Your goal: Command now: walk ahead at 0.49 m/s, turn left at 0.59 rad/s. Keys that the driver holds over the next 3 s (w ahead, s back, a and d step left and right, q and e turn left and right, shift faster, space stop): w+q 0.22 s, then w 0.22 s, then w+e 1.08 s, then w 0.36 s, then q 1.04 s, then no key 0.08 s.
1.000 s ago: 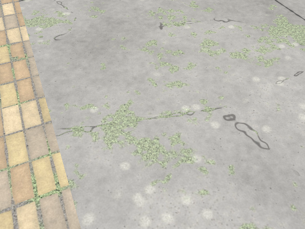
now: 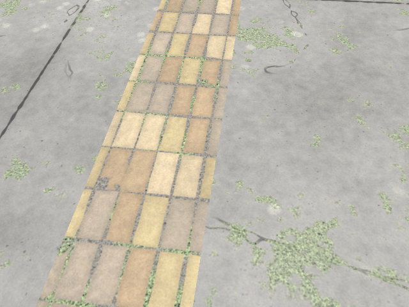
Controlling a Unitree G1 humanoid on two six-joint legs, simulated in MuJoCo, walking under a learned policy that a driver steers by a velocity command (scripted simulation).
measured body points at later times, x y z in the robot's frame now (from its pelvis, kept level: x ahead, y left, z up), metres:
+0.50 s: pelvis +0.27 +0.07 +0.00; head +0.30 +0.09 +0.45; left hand +0.29 +0.34 -0.14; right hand +0.39 -0.17 -0.13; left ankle +0.27 +0.12 -0.74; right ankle +0.30 -0.08 -0.66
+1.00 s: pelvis +0.56 +0.06 -0.01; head +0.59 +0.05 +0.44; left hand +0.65 +0.33 -0.14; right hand +0.63 -0.20 -0.15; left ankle +0.47 +0.20 -0.64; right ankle +0.60 +0.02 -0.74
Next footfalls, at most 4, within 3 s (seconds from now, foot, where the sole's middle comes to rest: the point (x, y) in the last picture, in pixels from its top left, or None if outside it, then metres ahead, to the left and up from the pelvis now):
0.30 left None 0.31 0.13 -0.78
0.86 right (219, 261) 0.64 0.02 -0.78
1.38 left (186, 183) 0.96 0.15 -0.78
1.88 right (260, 157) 1.09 -0.16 -0.78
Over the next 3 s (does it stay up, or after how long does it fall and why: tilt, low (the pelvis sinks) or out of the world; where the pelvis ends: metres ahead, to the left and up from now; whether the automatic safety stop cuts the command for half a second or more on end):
stays up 1.14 -0.11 0.00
